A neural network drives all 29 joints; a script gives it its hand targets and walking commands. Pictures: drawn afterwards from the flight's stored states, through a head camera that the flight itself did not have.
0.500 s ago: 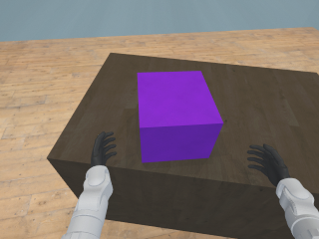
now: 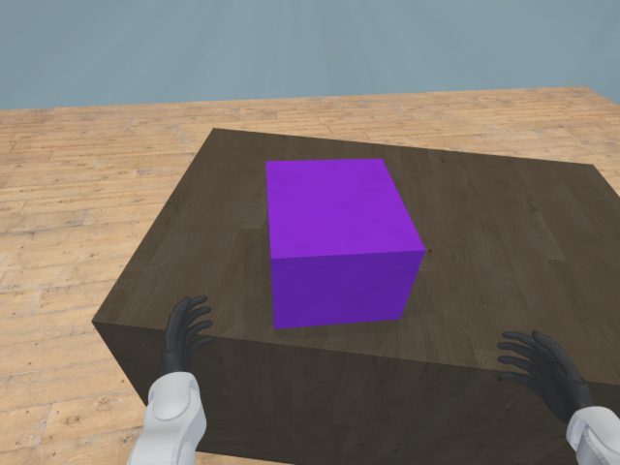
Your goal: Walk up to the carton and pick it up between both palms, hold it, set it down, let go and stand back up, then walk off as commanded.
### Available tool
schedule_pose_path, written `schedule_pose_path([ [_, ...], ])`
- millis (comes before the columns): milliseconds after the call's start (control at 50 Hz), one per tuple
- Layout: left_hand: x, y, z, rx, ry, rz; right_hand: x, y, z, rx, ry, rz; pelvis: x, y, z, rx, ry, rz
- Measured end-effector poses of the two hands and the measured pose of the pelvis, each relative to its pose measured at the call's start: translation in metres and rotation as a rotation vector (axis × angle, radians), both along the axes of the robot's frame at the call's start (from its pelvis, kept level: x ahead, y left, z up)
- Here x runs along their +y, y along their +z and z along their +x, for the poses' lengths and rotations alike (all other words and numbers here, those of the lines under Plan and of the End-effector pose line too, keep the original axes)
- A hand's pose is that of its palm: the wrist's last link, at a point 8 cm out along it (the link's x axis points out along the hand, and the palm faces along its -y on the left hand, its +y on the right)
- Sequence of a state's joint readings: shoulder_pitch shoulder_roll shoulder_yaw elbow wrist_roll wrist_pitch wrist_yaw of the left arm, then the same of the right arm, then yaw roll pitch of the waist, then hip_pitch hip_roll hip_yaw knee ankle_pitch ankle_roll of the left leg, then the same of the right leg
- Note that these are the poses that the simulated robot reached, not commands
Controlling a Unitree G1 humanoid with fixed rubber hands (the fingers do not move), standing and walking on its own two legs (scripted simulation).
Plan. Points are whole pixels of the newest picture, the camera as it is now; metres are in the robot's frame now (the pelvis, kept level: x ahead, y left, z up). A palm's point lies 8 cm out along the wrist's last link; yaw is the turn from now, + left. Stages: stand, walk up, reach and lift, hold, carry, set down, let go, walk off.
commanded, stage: set down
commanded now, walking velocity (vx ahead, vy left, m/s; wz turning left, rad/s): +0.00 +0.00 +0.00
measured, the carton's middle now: (331, 238) +0.52 +0.01 -0.01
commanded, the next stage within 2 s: none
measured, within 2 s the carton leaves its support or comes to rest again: neither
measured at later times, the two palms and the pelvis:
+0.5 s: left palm (179, 386) +0.20 +0.18 +0.02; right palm (577, 427) +0.21 -0.30 +0.02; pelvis +0.00 +0.00 +0.00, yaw +0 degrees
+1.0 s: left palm (173, 397) +0.20 +0.20 +0.00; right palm (540, 443) +0.20 -0.27 -0.01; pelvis +0.02 +0.01 +0.00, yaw +0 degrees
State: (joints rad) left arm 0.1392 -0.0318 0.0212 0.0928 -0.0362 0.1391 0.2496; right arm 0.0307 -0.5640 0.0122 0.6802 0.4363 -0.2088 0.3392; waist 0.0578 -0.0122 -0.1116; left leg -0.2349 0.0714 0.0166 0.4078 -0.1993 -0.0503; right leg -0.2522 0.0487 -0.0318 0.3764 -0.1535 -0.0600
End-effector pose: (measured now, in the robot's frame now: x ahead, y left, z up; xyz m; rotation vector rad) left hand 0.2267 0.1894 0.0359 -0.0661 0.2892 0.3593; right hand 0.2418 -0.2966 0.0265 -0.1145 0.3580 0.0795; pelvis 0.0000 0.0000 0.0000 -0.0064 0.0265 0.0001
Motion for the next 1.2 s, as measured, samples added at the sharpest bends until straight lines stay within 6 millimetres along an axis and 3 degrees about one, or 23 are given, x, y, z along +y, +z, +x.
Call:
schedule_pose_path([
  [140,-0.003,-0.001,-0.010,0.018,0.006,0.003,-0.004,0.002,-0.017,0.009,0.001,0.012,-0.003,-0.001,-0.004,-0.010,-0.001,0.003],
  [480,-0.006,-0.012,-0.022,0.079,-0.014,0.002,-0.005,-0.006,-0.035,0.066,-0.029,0.022,-0.003,-0.001,-0.003,-0.017,-0.001,0.005],
  [760,-0.003,-0.025,-0.015,0.132,-0.057,-0.002,0.016,-0.025,-0.034,0.134,-0.062,-0.001,0.002,0.000,0.009,-0.015,-0.001,-0.002],
  [1200,0.009,-0.055,-0.033,0.259,-0.106,0.003,0.047,-0.050,-0.049,0.197,-0.091,-0.035,0.008,0.002,0.016,-0.029,0.001,-0.009],
])
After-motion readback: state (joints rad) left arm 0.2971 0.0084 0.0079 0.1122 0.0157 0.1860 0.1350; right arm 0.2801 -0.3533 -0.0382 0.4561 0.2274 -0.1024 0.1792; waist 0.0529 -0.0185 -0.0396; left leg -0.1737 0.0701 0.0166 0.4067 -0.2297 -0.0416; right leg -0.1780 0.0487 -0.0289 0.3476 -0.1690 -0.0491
